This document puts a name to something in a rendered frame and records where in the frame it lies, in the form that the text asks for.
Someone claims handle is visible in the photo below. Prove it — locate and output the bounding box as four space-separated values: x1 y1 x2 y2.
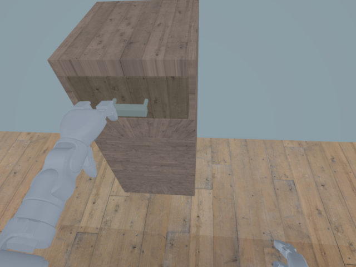
113 98 148 117

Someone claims left robot hand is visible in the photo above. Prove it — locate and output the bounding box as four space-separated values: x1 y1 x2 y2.
60 101 118 177

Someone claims drawer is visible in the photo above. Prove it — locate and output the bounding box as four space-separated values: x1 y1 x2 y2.
65 76 189 119

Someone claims right robot hand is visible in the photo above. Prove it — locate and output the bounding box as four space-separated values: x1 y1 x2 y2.
273 240 308 267

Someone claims left robot forearm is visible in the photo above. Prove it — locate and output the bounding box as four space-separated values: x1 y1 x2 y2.
0 137 88 253

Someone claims cabinet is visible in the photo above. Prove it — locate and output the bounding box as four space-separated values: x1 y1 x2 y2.
47 0 199 196

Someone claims left robot upper arm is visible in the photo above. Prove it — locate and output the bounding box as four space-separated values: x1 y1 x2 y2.
0 249 49 267

